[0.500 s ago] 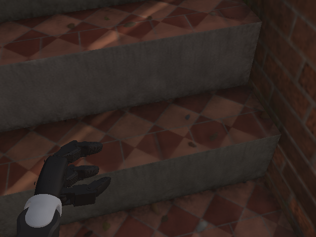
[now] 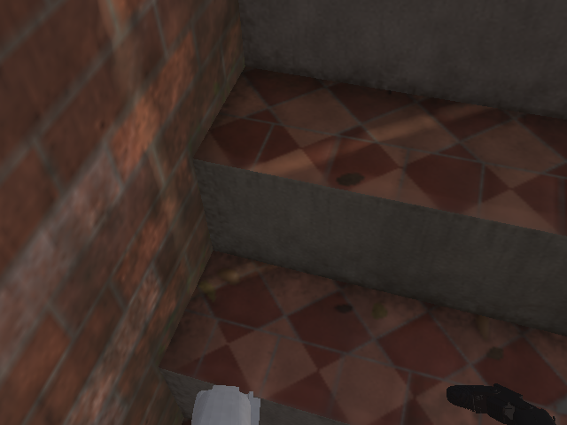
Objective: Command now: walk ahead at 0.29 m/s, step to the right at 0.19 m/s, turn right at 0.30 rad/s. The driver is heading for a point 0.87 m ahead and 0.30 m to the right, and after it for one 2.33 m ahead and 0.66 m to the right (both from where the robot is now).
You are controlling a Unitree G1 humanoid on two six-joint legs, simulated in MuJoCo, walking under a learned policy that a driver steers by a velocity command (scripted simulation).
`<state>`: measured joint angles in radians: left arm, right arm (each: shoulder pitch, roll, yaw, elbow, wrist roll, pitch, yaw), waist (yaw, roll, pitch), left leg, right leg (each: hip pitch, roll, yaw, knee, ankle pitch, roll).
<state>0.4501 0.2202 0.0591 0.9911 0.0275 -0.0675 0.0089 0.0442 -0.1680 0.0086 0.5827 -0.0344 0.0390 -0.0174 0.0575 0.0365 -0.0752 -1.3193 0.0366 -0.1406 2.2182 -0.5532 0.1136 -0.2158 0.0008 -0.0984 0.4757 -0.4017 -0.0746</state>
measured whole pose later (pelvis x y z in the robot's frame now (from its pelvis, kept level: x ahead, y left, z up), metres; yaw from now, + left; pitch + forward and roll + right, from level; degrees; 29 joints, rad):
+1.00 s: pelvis -0.11 -0.04 +0.01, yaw -33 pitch +9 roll -8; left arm 0.02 0.33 0.16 0.59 0.04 -0.03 0.15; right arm -0.19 -0.33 -0.08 0.71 -0.02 -0.07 0.04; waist 0.25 0.13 0.33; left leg -0.55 0.03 -0.23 1.34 -0.40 -0.03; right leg -1.08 0.29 -0.13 1.42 -0.93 -0.10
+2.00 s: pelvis -0.85 +0.13 -0.48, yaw +1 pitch -2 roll -1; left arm 0.06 0.27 0.06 0.46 0.05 0.06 -0.02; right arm 0.17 -0.30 -0.07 0.63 0.01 0.07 -0.05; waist 0.01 0.02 -0.02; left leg -0.15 0.01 -0.03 0.66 -0.50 -0.01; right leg -0.58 0.02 0.15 0.74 -0.39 -0.01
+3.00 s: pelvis -1.18 +0.05 -0.45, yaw -17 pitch +0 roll +0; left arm 0.25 0.26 0.00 0.66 0.02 -0.01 -0.04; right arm 0.31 -0.34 -0.10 0.84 0.01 0.08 -0.01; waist 0.02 0.01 -0.03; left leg -0.59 0.00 -0.03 1.01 -0.18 -0.01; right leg -0.09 0.14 -0.16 0.22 -0.17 -0.10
